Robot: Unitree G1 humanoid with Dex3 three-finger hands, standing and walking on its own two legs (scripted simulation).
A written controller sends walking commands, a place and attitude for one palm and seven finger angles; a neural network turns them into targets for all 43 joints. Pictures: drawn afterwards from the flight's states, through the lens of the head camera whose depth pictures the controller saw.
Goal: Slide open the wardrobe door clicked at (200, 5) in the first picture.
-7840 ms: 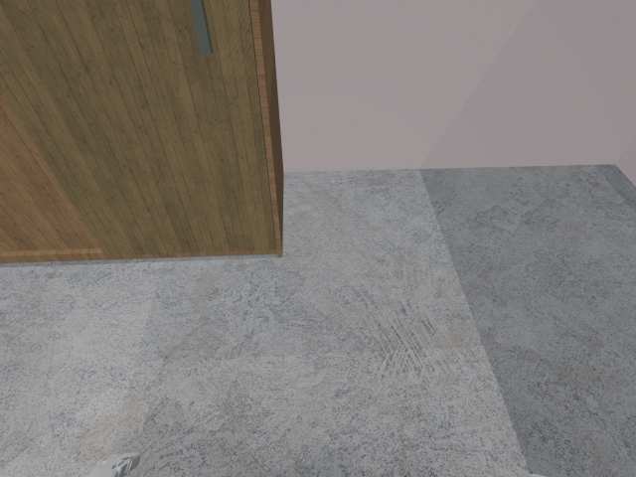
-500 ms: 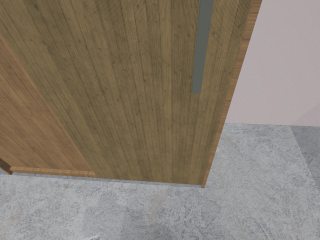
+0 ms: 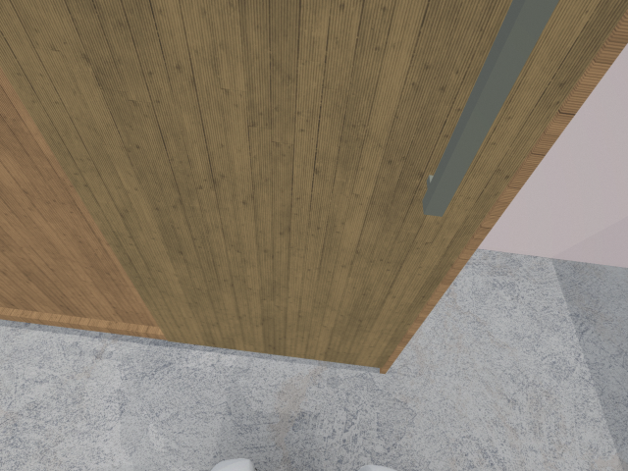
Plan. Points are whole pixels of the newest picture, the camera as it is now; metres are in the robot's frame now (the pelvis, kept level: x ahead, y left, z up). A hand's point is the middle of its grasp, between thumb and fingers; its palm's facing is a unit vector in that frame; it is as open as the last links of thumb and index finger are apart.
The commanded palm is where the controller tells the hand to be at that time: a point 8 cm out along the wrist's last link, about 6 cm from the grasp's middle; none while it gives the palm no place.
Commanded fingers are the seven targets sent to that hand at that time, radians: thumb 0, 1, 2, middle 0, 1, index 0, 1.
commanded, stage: come to a stop and stand still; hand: right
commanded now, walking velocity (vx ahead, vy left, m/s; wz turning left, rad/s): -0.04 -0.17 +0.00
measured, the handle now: (473, 107) +0.47 -0.12 +0.23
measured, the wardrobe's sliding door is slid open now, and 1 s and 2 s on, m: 0.00 0.00 0.00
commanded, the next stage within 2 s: look again from close up in 1.54 s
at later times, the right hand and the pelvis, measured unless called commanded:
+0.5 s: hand out of the picture -0.04 -0.25 -0.17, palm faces +0.04 +0.98 -0.19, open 7.4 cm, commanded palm none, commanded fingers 0.00 -0.90 -0.90 0.20 0.30 0.20 0.30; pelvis -0.04 -0.06 +0.01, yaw +1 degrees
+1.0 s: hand out of the picture +0.00 -0.20 -0.16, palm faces +0.01 +0.97 -0.25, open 7.3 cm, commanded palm none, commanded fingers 0.00 -0.90 -0.90 0.20 0.30 0.20 0.30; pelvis -0.05 -0.02 +0.00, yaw +1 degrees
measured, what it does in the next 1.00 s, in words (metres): steps on the spot: right foot, then left foot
